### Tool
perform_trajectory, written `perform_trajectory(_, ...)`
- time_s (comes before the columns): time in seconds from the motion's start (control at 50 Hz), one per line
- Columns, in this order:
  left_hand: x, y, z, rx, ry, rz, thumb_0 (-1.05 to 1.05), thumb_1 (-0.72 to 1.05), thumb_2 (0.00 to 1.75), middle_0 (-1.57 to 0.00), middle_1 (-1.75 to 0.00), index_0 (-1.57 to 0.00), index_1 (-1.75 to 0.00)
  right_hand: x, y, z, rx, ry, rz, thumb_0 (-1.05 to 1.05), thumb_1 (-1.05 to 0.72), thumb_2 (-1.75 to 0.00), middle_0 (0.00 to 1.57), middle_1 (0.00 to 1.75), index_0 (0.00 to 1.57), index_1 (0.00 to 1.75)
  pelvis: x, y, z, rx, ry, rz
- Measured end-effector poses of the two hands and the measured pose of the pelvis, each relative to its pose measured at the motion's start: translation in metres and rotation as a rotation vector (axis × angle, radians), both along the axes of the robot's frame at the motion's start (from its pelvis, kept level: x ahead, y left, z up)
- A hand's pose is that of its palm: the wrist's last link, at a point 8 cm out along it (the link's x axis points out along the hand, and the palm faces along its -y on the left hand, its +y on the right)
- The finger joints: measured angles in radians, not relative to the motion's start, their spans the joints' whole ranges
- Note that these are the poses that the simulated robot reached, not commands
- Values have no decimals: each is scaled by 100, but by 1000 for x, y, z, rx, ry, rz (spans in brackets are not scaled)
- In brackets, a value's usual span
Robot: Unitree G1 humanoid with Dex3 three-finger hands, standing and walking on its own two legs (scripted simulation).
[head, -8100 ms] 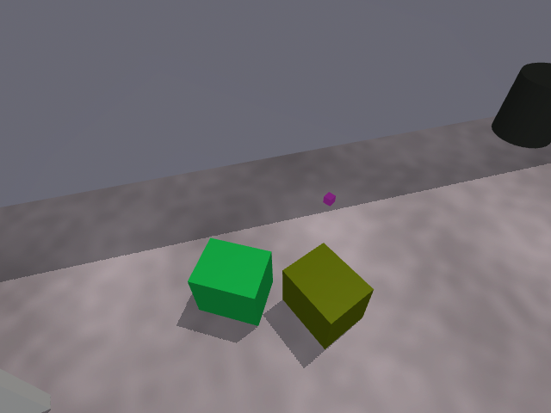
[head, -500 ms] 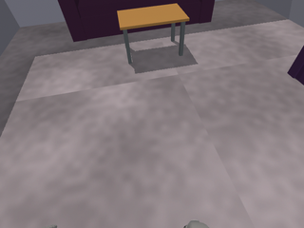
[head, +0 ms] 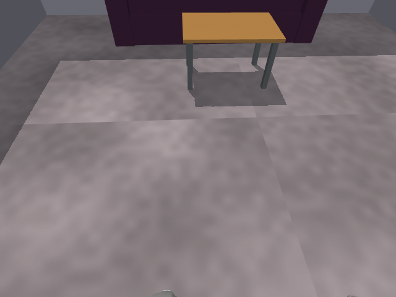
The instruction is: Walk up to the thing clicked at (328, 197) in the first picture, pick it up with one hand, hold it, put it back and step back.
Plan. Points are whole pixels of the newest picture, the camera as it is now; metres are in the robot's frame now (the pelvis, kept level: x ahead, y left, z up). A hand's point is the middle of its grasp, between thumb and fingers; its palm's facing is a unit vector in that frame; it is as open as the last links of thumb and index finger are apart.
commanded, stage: walk up
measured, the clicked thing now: out of the picture -0.29 +1.20 -0.73
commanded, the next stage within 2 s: none
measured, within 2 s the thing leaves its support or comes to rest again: neither
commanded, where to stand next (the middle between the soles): +0.63 +0.01 m, yaw -2 degrees
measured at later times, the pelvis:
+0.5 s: pelvis +0.20 -0.01 +0.00, yaw -3 degrees
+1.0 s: pelvis +0.36 +0.04 +0.00, yaw -2 degrees
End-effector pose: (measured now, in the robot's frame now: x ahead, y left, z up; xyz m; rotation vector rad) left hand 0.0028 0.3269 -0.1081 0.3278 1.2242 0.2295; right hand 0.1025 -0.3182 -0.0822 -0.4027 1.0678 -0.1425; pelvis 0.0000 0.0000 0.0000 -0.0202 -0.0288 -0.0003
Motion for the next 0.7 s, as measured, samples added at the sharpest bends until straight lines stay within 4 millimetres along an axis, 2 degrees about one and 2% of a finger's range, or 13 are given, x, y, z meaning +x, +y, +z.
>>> perform_trajectory(0.08,53,7,-5,-15,10,-32,1,91,89,-20,-30,-20,-30,33,16,10,-5,-74,-29,0,-91,-90,20,30,20,30,33,15,3,-7,-12,-15)
perform_trajectory(0.16,114,9,7,-33,-50,-76,1,91,89,-20,-30,-20,-30,42,25,21,-1,-67,-69,0,-90,-90,21,30,20,30,64,19,15,0,-19,-20)
perform_trajectory(0.24,165,9,18,-34,-101,-104,0,91,89,-20,-30,-20,-30,46,25,20,1,-15,-93,0,-90,-90,21,30,20,30,93,20,20,18,-25,-24)
perform_trajectory(0.38,240,-4,30,-10,-96,-155,0,91,90,-20,-30,-20,-30,60,8,0,26,61,-151,0,-90,-90,21,30,20,30,148,10,17,42,-18,-44)
perform_trajectory(0.48,293,-25,31,34,-136,-168,0,91,90,-20,-30,-20,-30,88,-11,-29,52,101,-178,0,-90,-90,21,30,20,30,190,-10,2,28,-19,-49)
perform_trajectory(0.56,316,-40,39,32,-191,-143,0,91,89,-20,-30,-21,-30,123,-12,-34,74,123,-144,1,-91,-90,20,30,20,30,214,-18,7,38,-31,-43)
perform_trajectory(0.62,321,-44,47,28,-191,-120,0,91,89,-20,-30,-21,-30,155,-12,-27,87,99,-122,1,-91,-90,20,30,20,30,231,-19,15,38,-35,-44)
perform_trajectory(0.7,323,-38,48,27,-154,-106,0,91,89,-20,-30,-21,-30,193,-13,-17,81,57,-103,0,-91,-90,20,30,20,30,253,-16,20,21,-36,-45)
